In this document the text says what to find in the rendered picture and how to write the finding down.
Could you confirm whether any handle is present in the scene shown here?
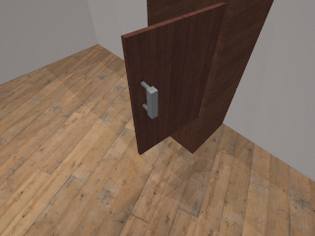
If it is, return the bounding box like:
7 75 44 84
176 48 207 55
141 81 158 119

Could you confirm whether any cupboard door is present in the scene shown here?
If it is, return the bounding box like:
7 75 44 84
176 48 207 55
121 2 226 155

